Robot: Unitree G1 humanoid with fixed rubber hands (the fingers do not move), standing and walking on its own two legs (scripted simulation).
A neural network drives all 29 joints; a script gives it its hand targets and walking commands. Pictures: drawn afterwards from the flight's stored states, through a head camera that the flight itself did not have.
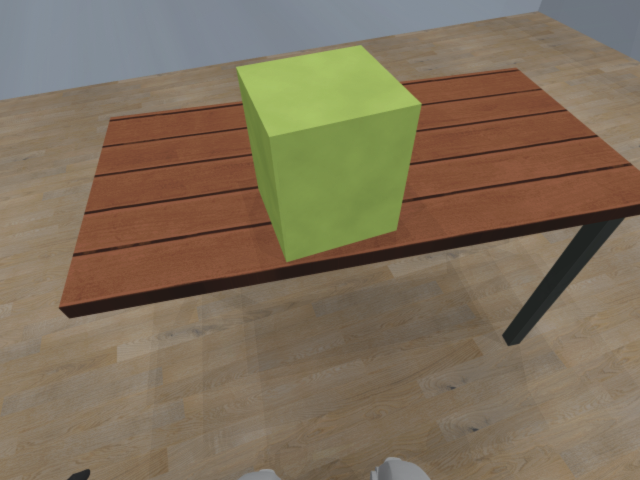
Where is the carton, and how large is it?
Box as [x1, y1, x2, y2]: [236, 45, 421, 261]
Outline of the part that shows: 360,45 236,67 258,188 286,261 396,229 421,104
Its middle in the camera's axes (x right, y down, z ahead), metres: +0.00 -0.15 +0.64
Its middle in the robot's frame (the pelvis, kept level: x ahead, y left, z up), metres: +0.60 -0.01 +0.08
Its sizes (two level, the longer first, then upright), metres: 0.210 0.200 0.250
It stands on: a table, 0.67 m high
